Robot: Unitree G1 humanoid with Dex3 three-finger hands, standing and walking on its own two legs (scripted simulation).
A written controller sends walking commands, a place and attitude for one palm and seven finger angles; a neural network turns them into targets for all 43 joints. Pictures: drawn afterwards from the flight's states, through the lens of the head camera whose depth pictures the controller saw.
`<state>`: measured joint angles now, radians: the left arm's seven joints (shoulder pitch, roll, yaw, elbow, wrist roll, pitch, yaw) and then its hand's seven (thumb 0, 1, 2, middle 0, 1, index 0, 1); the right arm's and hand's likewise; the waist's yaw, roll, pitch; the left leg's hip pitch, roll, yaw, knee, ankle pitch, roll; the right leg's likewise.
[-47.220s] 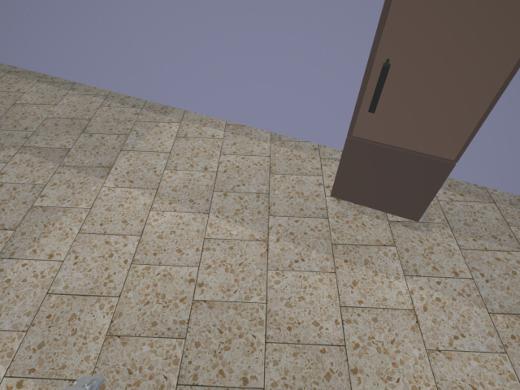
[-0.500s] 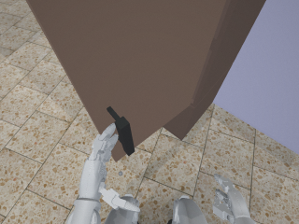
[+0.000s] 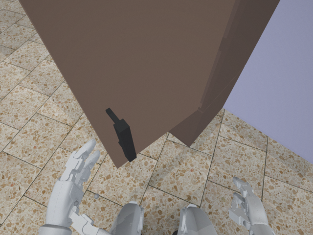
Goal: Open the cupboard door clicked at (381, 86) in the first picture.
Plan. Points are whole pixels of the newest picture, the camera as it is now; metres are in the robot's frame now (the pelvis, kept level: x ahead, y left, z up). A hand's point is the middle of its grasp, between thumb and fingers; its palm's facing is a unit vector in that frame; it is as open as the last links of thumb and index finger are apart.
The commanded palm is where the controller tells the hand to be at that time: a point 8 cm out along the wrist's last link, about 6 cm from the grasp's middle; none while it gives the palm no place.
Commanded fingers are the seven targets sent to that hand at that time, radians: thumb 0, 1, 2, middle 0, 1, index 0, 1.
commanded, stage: slide the hand sideways off the handle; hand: left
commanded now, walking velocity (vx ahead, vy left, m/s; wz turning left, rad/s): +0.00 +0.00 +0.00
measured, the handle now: (121, 137) +0.34 +0.12 +0.04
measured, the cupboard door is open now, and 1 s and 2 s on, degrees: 80 80 80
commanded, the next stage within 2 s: draw the hand back to the body in 0.04 s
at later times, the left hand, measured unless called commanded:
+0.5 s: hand (67, 197) +0.19 +0.17 +0.12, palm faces -0.02 -1.00 -0.07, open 16.3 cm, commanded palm +0.15 +0.23 +0.13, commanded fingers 0.00 -0.50 0.30 -0.15 -0.30 -0.15 -0.30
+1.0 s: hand out of the picture +0.21 +0.24 +0.21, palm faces +0.29 -0.86 -0.42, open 13.2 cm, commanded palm +0.17 +0.28 +0.24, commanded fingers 0.00 0.34 0.66 -0.18 -0.30 -0.18 -0.30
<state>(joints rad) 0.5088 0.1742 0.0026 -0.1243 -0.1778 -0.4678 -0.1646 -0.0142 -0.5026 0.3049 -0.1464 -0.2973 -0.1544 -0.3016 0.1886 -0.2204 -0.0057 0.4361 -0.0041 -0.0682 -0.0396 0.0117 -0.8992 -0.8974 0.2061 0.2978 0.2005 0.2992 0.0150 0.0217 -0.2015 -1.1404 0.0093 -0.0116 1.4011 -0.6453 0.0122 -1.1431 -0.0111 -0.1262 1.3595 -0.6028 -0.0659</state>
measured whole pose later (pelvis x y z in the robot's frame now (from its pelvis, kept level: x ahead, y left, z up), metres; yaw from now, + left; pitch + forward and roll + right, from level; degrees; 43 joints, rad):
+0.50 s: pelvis +0.00 +0.00 +0.04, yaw +0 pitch +15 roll -2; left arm 0.60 0.23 0.09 -0.26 -0.25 -0.34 -0.20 -0.01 -0.50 0.30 -0.15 -0.30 -0.16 -0.30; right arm 0.26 -0.21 0.02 0.42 0.03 -0.06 -0.08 0.01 -0.90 -0.90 0.21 0.30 0.20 0.30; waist 0.00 0.05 -0.19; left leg -0.90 0.01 -0.02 1.20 -0.57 0.01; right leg -0.90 0.00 -0.13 1.15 -0.52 -0.06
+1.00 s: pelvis +0.04 +0.01 +0.12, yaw +0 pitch +3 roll -1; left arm 0.62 0.32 0.14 -0.38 -0.03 -0.02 0.14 -0.01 0.01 0.52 -0.17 -0.30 -0.18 -0.30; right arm 0.27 -0.23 0.05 0.52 0.02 -0.09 -0.13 0.01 -0.90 -0.90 0.21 0.30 0.20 0.30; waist 0.05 0.07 -0.09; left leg -0.35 -0.01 0.02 0.71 -0.41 0.03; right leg -0.36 0.00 -0.08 0.69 -0.38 -0.02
